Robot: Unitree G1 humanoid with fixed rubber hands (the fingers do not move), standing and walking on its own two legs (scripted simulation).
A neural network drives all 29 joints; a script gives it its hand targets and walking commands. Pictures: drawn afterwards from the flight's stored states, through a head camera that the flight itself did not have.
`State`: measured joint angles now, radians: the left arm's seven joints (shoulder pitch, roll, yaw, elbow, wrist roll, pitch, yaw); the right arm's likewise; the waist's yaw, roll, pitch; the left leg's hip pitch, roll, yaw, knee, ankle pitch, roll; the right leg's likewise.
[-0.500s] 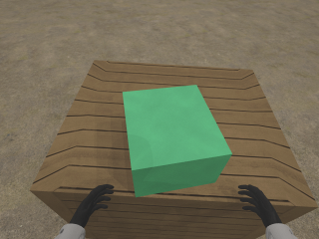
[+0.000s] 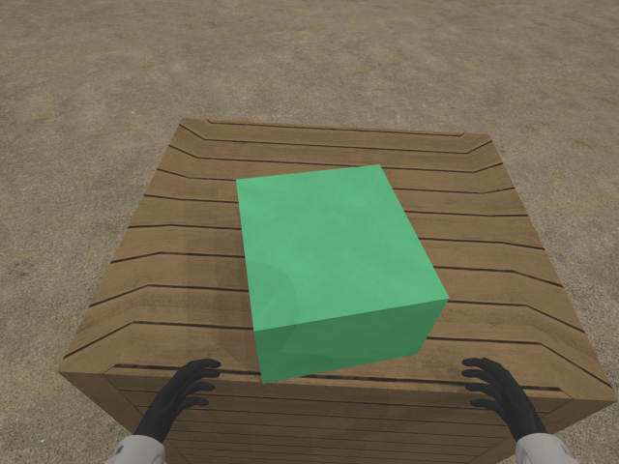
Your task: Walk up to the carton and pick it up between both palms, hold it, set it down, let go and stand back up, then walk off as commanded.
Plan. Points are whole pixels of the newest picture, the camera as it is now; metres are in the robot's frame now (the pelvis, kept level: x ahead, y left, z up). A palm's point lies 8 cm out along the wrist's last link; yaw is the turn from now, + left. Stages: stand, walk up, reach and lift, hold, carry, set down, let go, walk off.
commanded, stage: stand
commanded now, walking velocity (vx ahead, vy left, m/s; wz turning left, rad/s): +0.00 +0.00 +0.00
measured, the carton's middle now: (325, 265) +0.42 +0.01 -0.01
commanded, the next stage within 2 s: walk off in 0.64 s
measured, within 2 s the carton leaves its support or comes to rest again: neither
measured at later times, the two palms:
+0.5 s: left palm (161, 421) +0.18 +0.20 -0.03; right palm (521, 423) +0.20 -0.24 -0.02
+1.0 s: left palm (161, 423) +0.18 +0.20 -0.03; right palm (523, 424) +0.20 -0.24 -0.02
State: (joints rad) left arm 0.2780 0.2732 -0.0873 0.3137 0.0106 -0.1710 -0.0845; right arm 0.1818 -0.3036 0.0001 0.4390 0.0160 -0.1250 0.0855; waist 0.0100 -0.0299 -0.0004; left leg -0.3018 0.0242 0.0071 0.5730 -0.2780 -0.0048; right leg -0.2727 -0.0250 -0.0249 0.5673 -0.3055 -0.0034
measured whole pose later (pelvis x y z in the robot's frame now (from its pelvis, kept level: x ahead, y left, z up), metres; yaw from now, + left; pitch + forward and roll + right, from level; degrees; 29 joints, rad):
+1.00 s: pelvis -0.01 -0.01 +0.00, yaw +0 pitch +0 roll +1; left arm 0.21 0.29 -0.09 0.37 0.01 -0.14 -0.07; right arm 0.16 -0.31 0.01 0.40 0.02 -0.12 0.08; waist 0.02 0.00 0.01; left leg -0.33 0.03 0.01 0.57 -0.25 0.00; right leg -0.31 -0.02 -0.03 0.60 -0.29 -0.01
